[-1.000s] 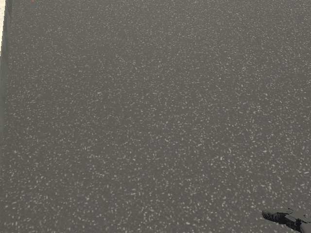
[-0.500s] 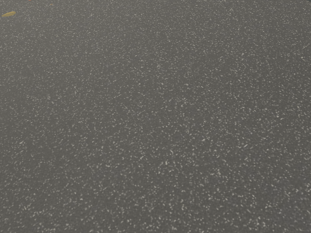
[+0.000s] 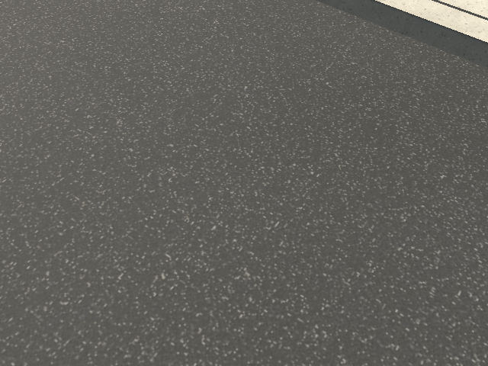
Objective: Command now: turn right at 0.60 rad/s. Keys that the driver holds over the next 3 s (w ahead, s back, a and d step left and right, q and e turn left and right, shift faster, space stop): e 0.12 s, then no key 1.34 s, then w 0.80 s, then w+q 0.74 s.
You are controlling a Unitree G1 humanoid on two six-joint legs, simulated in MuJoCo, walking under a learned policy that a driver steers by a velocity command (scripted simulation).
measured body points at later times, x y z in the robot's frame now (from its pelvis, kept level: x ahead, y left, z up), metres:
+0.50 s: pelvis -0.01 -0.05 +0.00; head +0.02 -0.08 +0.45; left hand +0.21 +0.17 -0.08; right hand +0.05 -0.36 -0.13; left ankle -0.01 +0.10 -0.68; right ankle -0.01 -0.15 -0.74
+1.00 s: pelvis +0.00 -0.04 +0.00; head +0.01 -0.04 +0.45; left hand +0.15 +0.20 -0.13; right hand +0.04 -0.32 -0.13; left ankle +0.01 +0.09 -0.74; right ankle -0.01 -0.15 -0.74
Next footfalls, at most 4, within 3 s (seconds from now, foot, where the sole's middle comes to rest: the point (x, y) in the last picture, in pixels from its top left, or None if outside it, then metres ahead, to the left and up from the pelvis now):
0.30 right None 0.02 -0.16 -0.78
0.66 left None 0.05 0.08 -0.78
2.14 right None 0.39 -0.21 -0.78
2.68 left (243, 278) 0.71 0.00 -0.78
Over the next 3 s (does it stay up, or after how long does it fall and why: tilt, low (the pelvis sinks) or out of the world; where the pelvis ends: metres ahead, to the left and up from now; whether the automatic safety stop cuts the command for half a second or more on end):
stays up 0.71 -0.07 0.01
